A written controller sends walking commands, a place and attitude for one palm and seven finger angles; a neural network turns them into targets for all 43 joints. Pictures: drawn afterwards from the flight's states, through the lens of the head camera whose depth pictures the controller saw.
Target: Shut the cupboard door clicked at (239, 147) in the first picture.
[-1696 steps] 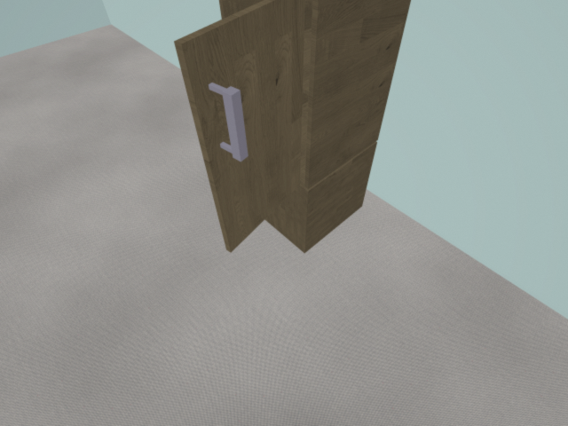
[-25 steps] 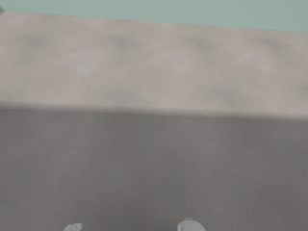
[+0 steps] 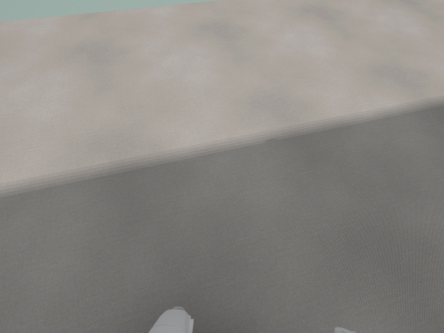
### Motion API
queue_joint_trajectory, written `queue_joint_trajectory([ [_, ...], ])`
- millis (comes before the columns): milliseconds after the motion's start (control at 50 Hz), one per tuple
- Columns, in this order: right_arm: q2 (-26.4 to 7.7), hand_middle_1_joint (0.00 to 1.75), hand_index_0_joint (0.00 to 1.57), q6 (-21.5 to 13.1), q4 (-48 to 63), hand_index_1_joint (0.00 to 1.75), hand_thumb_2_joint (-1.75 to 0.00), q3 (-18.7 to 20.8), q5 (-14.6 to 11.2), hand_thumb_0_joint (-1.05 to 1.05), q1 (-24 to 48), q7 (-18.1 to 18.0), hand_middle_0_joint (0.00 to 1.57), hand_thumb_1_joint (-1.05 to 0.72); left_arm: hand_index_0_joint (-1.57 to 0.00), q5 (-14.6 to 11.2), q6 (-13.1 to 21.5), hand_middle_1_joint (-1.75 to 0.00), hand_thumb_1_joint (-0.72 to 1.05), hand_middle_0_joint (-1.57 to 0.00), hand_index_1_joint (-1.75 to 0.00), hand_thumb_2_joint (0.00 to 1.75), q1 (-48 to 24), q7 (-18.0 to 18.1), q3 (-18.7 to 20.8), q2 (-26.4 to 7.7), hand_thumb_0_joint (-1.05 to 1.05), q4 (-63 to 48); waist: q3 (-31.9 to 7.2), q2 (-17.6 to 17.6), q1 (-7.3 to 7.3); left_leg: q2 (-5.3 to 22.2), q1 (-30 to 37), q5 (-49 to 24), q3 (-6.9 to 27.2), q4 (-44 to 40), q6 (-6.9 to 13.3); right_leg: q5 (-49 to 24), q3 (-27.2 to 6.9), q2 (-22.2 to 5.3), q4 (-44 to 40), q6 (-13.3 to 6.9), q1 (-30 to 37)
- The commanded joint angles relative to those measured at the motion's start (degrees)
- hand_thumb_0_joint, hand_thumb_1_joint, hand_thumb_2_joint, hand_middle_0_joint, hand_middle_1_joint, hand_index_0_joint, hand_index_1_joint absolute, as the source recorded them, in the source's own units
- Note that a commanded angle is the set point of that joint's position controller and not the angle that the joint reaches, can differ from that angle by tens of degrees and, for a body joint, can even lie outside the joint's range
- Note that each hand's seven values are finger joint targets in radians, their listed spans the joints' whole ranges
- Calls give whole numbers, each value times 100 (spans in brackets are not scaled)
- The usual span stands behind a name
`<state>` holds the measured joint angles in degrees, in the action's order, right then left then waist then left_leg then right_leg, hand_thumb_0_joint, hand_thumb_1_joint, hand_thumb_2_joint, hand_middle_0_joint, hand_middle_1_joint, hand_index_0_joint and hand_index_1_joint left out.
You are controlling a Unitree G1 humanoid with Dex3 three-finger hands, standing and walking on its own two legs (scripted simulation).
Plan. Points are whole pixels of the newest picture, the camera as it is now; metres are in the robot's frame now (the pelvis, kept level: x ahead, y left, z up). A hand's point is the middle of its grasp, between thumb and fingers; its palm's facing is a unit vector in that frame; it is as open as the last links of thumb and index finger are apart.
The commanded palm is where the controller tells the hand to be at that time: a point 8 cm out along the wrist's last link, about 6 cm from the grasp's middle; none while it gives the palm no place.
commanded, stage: turn to face it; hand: left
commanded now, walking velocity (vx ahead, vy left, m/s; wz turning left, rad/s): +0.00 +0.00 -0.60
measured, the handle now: out of the picture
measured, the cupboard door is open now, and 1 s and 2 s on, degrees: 64 64 64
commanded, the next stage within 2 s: none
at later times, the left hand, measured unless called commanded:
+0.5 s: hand (133, 286) +0.21 +0.21 -0.15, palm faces -0.33 -0.91 -0.24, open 7.4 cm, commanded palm none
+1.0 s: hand (151, 292) +0.21 +0.17 -0.19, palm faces -0.52 -0.83 -0.19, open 7.4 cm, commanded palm none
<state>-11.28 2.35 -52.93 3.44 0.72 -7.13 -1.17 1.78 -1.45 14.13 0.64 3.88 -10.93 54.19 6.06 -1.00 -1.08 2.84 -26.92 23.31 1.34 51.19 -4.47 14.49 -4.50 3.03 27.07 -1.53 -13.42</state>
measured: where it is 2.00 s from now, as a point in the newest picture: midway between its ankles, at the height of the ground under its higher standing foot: outside the picture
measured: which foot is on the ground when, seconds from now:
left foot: up 0.00-0.08, down 0.10-0.56, up 0.58-0.96, down 0.98-1.00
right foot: down 0.00-0.10, up 0.12-0.54, down 0.56-0.98, up 1.00-1.00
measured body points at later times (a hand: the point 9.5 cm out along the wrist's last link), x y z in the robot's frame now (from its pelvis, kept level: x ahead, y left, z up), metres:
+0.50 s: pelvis +0.02 +0.04 +0.00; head +0.07 +0.04 +0.45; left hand +0.23 +0.25 -0.13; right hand -0.02 -0.22 -0.14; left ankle +0.05 +0.15 -0.74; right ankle -0.04 -0.09 -0.70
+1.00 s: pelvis +0.05 +0.04 -0.01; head +0.10 +0.04 +0.43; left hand +0.24 +0.22 -0.17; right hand -0.01 -0.23 -0.13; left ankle +0.12 +0.12 -0.74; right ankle -0.04 -0.07 -0.73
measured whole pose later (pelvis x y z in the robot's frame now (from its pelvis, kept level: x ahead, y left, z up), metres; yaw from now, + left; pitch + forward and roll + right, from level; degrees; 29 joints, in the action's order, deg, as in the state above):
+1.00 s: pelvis +0.05 +0.04 -0.01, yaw -36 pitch +1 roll -1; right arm -11.6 0.9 -50.2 2.4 0.7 -9.1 -1.1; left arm 0.9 -3.4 13.0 -0.2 3.8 -13.4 52.3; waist 4.4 -2.8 -1.1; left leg 1.4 -18.9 16.0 -2.7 34.5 -0.7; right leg 22.5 -7.7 2.9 37.4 1.0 -17.5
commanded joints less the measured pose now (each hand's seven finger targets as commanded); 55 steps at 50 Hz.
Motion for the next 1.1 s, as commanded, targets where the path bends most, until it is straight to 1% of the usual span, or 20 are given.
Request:
queue_joint_trajectory([
  [0, -431, 30, 20, -183, 441, 30, -90, 52, -50, 0, -294, -65, 20, -90, -20, -15, 54, -30, 90, -20, -30, 90, -66, -5, 343, -1176, 0, -508, -794, -854, 103, -297, 703, -244, -227, -1164, 45, -2802, -1430, -1271, -208, -781, 167],
  [40, -602, 30, 20, -253, 333, 30, -90, 76, -51, 0, -739, -97, 20, -90, -20, -74, 10, -30, 90, -20, -30, 90, -301, -11, 331, -1126, 0, -589, -940, -696, 346, -232, 1812, -1188, -252, -2409, 73, -2237, -1272, -982, 240, -400, -389],
  [60, -925, 30, 20, -312, 322, 30, -90, 131, -25, 0, -914, -104, 20, -90, -20, -114, -11, -30, 90, -20, -30, 90, -254, -21, 273, -883, 0, -677, -1097, 162, 385, 498, 2465, -1614, 435, -2968, 258, -1099, -895, -495, 788, -116, -974],
  [80, -1504, 30, 20, -347, 396, 30, -90, 223, 63, 0, -1012, -117, 20, -90, -20, -176, -31, -30, 90, -20, -30, 90, -39, -59, 211, -596, 0, -763, -1247, 1798, 350, 2029, 2960, -2876, 1907, -3211, 945, 1659, -85, 184, 2059, 221, -1841],
  [100, -1551, 30, 20, -289, 424, 30, -90, 218, 97, 0, -1136, -144, 20, -90, -20, -124, -46, -30, 90, -20, -30, 90, -243, -50, 215, -777, 0, -825, -1113, 1470, 470, 2545, 2448, -3301, 2066, -3194, 1454, 2417, 113, -54, 3203, 282, -1685],
  [120, -1396, 30, 20, -274, 532, 30, -90, 167, 136, 0, -873, -139, 20, -90, -20, -89, -70, -30, 90, -20, -30, 90, -264, -75, 239, -805, 0, -852, -916, 928, 331, 2398, 2036, -2987, 1751, -3290, 1548, 2163, 72, -225, 3766, 316, -1658],
  [220, -1137, 30, 20, -257, 722, 30, -90, 64, 126, 0, -326, -135, 20, -90, -20, -59, -211, -30, 90, -20, -30, 90, -336, -262, 231, -762, 0, -798, -609, 1032, 97, 1617, 1756, -2921, 248, -3235, 1218, 1228, 441, -500, 3833, 518, -1640],
  [420, -1362, 30, 20, -232, 445, 30, -90, 207, 108, 0, -891, -43, 20, -90, -20, -61, -168, -30, 90, -20, -30, 90, -907, -299, 106, -657, 0, -1022, -910, 1371, 372, 1835, 2268, -3571, -464, -2801, 1183, 1102, 950, -445, 1885, 416, -953],
  [500, -1410, 30, 20, -195, 457, 30, -90, 240, 52, 0, -689, 4, 20, -90, -20, -67, -81, -30, 90, -20, -30, 90, -321, -257, 138, -849, 0, -843, -1073, 1095, 4, 1653, 1740, -2939, -898, -1874, 700, -269, 1033, -386, 1, 204, 376],
  [520, -1201, 30, 20, -187, 503, 30, -90, 215, -2, 0, -678, 44, 20, -90, -20, -31, -21, -30, 90, -20, -30, 90, 58, -212, 203, -1224, 0, -722, -1195, 237, -173, 1323, 1053, -1971, -1175, -1073, 372, -1022, 350, -947, -555, -3, 1179],
  [540, -699, 30, 20, -172, 785, 30, -90, 79, -10, 0, -415, 59, 20, -90, -20, 18, 49, -30, 90, -20, -30, 90, 320, -129, 323, -1800, 0, -650, -1022, -1623, -347, 392, -622, 1127, -1386, 141, 39, -2832, -1586, -2289, -782, -582, 1799],
  [560, -860, 30, 20, -70, 857, 30, -90, 68, 13, 0, -271, 13, 20, -90, -20, -67, 24, -30, 90, -20, -30, 90, 501, -59, 335, -1932, 0, -574, -956, -1438, -439, 260, -835, 1412, -638, 1164, 44, -3492, -1782, -2692, -720, -1030, 1336],
  [620, -909, 30, 20, -21, 659, 30, -90, 112, 18, 0, -287, 1, 20, -90, -20, -83, 21, -30, 90, -20, -30, 90, -304, 28, 253, -1459, 0, -765, -546, -1332, -41, 398, -1194, 353, -69, 1754, 2, -2123, -1278, -1967, -882, -894, 867],
  [680, -830, 30, 20, -30, 487, 30, -90, 112, 35, 0, -550, 52, 20, -90, -20, -85, 82, -30, 90, -20, -30, 90, -513, 9, 188, -1247, 0, -866, -777, -759, 189, 295, -653, -226, -182, 1367, -94, -2474, -674, -1547, -676, -762, 657],
  [840, -659, 30, 20, -132, 670, 30, -90, 72, -28, 0, -260, -17, 20, -90, -20, -25, 51, -30, 90, -20, -30, 90, -177, -19, 297, -1390, 0, -691, -852, -789, 32, -45, -18, 161, -250, -530, -59, -2686, -1450, -1576, -361, -989, 645],
  [900, -674, 30, 20, -187, 540, 30, -90, 72, -60, 0, -670, -66, 20, -90, -20, -69, -3, -30, 90, -20, -30, 90, -385, -25, 298, -1343, 0, -715, -869, -819, 245, -212, 1110, -689, -305, -1901, 11, -2502, -1501, -1292, 27, -639, -8],
  [920, -806, 30, 20, -236, 449, 30, -90, 90, -57, 0, -963, -87, 20, -90, -20, -102, -29, -30, 90, -20, -30, 90, -515, -27, 270, -1216, 0, -752, -967, -610, 412, -34, 1870, -1231, -231, -2622, 66, -1958, -1308, -1016, 329, -371, -486],
  [960, -1621, 30, 20, -280, 489, 30, -90, 236, 39, 0, -1221, -107, 20, -90, -20, -165, -64, -30, 90, -20, -30, 90, -215, -82, 150, -666, 0, -882, -1220, 1888, 376, 2276, 2762, -2794, 1845, -3308, 1015, 2144, 111, 98, 2451, 276, -1794],
  [980, -1606, 30, 20, -243, 545, 30, -90, 187, 99, 0, -1248, -122, 20, -90, -20, -111, -92, -30, 90, -20, -30, 90, -370, -80, 181, -833, 0, -915, -1064, 1374, 451, 2530, 2232, -2879, 1820, -3264, 1393, 2297, 72, -148, 3417, 275, -1646],
  [1080, -1108, 30, 20, -264, 744, 30, -90, 46, 107, 0, -430, -158, 20, -90, -20, -41, -212, -30, 90, -20, -30, 90, -333, -275, 256, -790, 0, -681, -582, 1036, 112, 1605, 1779, -2739, 143, -3308, 1105, 1090, 352, -470, 4169, 518, -1776],
])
